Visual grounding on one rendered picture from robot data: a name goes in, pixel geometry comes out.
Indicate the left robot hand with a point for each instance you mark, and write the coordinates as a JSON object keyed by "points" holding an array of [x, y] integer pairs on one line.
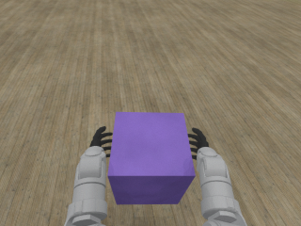
{"points": [[96, 141]]}

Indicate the carton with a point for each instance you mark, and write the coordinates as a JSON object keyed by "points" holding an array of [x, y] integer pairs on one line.
{"points": [[150, 159]]}

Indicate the robot right forearm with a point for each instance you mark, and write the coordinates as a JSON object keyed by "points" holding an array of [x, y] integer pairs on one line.
{"points": [[216, 189]]}

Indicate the robot left forearm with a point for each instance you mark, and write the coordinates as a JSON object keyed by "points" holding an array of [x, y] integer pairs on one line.
{"points": [[88, 204]]}

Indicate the right robot hand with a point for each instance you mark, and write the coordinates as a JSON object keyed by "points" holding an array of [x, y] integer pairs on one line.
{"points": [[199, 143]]}

